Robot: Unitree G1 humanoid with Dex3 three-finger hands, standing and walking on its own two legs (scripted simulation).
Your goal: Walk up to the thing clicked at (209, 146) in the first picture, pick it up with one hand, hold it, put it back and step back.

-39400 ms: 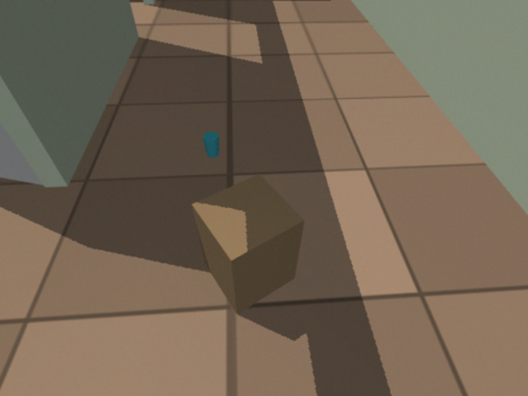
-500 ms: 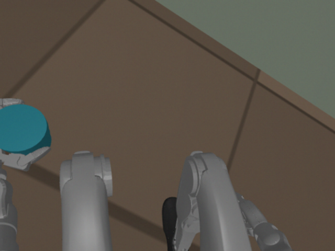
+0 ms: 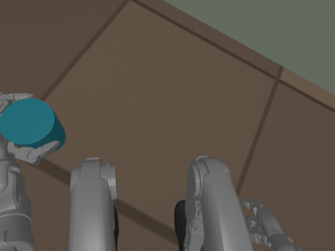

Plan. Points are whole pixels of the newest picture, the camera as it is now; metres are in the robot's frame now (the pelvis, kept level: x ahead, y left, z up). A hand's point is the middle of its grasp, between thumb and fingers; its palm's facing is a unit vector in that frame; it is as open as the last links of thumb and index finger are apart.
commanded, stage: settle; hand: left
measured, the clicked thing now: (40, 130) +0.38 +0.28 -0.07
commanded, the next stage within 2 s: lift in 0.52 s
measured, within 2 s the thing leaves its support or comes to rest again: neither
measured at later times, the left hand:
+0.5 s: hand (20, 124) +0.38 +0.30 -0.02, palm faces +0.31 -0.95 -0.04, open 11.7 cm
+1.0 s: hand (10, 121) +0.37 +0.29 +0.03, palm faces +0.27 -0.96 -0.04, open 11.7 cm
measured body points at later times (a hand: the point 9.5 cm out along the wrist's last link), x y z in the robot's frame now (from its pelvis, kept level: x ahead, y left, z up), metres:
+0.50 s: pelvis +0.00 +0.00 +0.02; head +0.19 +0.06 +0.43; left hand +0.35 +0.34 -0.01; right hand +0.18 -0.25 -0.10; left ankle +0.08 +0.14 -0.31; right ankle +0.09 -0.12 -0.31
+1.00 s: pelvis +0.00 +0.00 +0.06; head +0.19 +0.06 +0.46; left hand +0.35 +0.34 +0.03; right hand +0.18 -0.25 -0.07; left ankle +0.08 +0.14 -0.31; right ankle +0.09 -0.12 -0.31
